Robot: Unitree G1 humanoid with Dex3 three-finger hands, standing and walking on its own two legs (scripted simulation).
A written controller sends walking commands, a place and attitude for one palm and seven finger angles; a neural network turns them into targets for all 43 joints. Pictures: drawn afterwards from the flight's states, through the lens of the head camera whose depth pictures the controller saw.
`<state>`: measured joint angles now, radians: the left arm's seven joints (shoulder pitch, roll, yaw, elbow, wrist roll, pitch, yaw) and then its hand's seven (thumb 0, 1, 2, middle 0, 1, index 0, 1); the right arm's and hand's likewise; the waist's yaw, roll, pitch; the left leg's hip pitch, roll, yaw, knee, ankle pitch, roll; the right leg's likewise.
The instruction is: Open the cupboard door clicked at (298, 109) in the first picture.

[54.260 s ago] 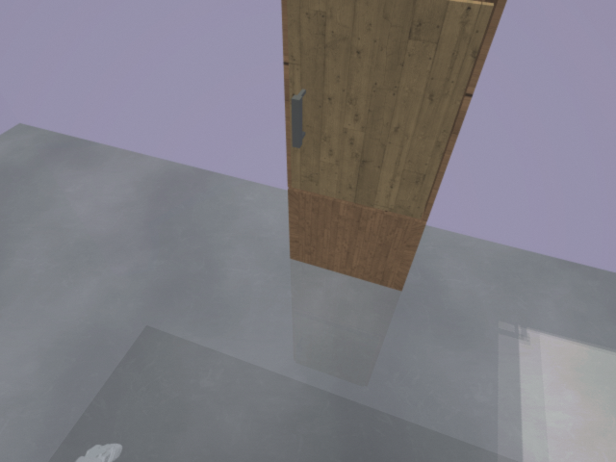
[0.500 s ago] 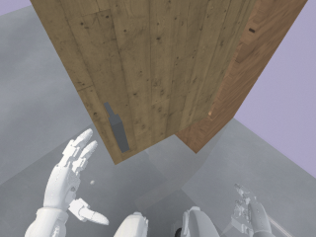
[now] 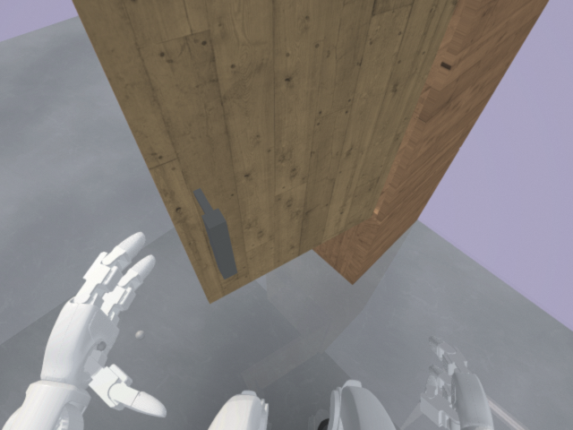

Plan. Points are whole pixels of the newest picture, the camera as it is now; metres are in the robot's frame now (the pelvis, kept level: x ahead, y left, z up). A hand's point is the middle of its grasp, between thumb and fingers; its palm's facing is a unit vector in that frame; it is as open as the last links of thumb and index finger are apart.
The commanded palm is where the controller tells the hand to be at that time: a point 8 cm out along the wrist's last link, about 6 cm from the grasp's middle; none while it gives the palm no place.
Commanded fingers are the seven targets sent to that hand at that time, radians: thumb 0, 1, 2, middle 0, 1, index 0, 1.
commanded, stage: draw the hand back to the body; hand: left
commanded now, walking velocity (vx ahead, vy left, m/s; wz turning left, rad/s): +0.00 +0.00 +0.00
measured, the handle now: (215, 236) +0.37 +0.13 +0.04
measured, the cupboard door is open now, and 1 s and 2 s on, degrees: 77 77 77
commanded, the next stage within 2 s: step back with the hand held close in 1.40 s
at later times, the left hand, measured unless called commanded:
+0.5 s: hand (59, 304) +0.22 +0.24 +0.15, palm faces +0.21 -0.91 -0.35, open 15.1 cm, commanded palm +0.18 +0.28 +0.18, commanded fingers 0.00 0.03 0.52 -0.17 -0.30 -0.17 -0.30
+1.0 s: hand out of the picture +0.24 +0.27 +0.26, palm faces +0.43 -0.79 -0.43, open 9.3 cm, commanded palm +0.19 +0.31 +0.28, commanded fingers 0.00 0.90 0.90 -0.20 -0.30 -0.20 -0.30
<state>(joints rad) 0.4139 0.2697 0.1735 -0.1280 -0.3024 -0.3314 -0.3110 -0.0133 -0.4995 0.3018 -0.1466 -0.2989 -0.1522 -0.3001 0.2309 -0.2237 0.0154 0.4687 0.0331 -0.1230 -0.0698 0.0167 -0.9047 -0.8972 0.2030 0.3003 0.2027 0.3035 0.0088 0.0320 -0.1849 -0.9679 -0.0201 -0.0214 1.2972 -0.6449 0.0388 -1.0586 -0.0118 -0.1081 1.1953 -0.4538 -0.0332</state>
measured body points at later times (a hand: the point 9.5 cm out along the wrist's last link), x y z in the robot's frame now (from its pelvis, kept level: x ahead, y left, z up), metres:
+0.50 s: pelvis +0.03 +0.02 +0.07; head +0.04 +0.01 +0.52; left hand +0.21 +0.28 +0.17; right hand +0.21 -0.21 +0.01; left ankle -0.01 +0.09 -0.63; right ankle +0.07 -0.11 -0.63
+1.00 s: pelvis +0.05 +0.01 +0.11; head +0.03 -0.01 +0.56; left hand +0.21 +0.31 +0.29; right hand +0.24 -0.21 +0.03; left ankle -0.01 +0.09 -0.63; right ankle +0.07 -0.11 -0.63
